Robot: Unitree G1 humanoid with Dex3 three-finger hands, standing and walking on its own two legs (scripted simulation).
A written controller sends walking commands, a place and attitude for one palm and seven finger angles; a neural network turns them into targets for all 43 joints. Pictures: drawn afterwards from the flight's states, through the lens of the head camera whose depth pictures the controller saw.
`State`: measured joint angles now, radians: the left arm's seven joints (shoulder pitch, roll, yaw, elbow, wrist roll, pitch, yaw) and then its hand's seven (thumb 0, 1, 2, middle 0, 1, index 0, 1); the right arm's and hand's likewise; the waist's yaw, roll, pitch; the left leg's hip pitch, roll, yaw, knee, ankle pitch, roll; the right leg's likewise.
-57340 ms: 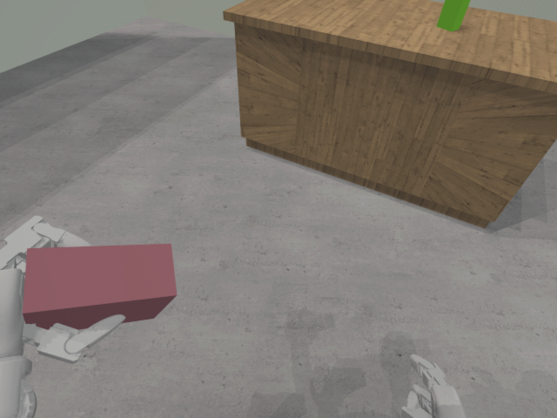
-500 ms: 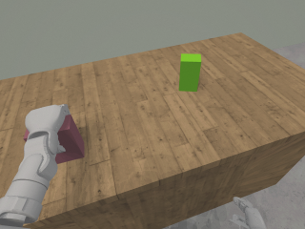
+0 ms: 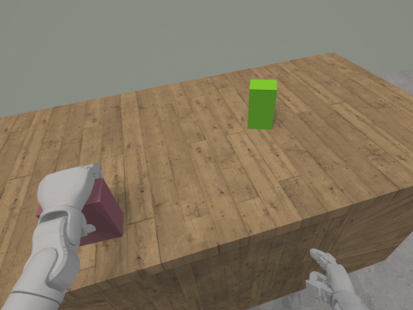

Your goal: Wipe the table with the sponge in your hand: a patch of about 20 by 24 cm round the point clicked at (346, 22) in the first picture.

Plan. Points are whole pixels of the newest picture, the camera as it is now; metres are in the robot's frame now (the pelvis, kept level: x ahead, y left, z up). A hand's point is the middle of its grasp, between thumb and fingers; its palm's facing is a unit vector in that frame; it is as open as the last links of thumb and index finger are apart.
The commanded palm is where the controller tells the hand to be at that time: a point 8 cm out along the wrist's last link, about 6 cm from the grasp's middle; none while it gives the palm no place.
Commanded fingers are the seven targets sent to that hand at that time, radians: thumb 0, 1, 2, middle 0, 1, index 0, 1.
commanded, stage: wipe back along the first lane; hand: left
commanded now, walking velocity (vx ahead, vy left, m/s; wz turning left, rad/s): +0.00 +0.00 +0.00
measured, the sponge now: (90, 220) +0.26 +0.29 +0.04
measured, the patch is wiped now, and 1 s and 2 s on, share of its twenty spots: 1.00 1.00 1.00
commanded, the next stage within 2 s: lift the sponge slowly off the table in 0.44 s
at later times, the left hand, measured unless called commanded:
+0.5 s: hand (82, 223) +0.22 +0.26 +0.10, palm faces +0.08 -0.07 -0.99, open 10.1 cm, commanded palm +0.19 +0.25 +0.13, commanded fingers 0.00 0.10 1.30 -1.20 -1.60 -1.20 -1.60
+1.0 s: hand (84, 227) +0.22 +0.25 +0.10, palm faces +0.06 -0.09 -0.99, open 10.1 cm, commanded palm +0.19 +0.24 +0.17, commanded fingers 0.00 0.10 1.30 -1.20 -1.60 -1.20 -1.60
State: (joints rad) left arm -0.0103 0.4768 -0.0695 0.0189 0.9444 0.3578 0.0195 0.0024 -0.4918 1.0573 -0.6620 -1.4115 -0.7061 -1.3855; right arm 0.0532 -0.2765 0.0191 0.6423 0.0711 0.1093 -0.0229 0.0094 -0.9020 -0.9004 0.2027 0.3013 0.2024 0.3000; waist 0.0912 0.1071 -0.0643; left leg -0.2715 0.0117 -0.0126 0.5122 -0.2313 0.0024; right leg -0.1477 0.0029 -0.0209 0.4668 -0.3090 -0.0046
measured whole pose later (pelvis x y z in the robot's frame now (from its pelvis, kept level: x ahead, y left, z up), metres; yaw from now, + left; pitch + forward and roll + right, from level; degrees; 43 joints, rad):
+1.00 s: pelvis -0.02 -0.01 +0.00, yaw +0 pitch -5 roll -1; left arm 0.08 0.45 -0.13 -0.13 0.93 0.39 -0.01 0.00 -0.51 1.06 -0.69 -1.37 -0.74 -1.35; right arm 0.02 -0.26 0.04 0.67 0.05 0.03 -0.04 0.01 -0.90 -0.90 0.20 0.30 0.20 0.30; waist 0.13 0.12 -0.02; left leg -0.21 0.03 -0.02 0.48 -0.19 -0.02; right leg -0.10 0.02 -0.03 0.46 -0.28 -0.02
